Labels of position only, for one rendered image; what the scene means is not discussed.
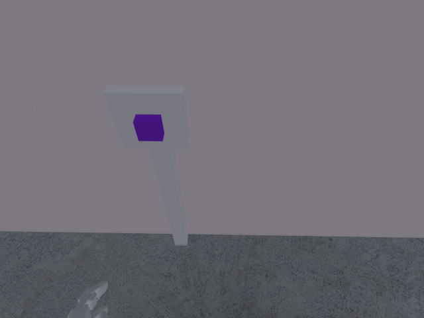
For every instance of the button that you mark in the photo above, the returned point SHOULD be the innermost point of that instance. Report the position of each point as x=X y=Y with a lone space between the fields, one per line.
x=149 y=127

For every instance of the left robot hand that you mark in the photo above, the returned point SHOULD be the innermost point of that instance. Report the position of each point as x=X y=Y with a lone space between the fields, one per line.
x=87 y=302

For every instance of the panel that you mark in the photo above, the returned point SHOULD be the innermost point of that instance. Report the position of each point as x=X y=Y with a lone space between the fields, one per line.
x=125 y=101

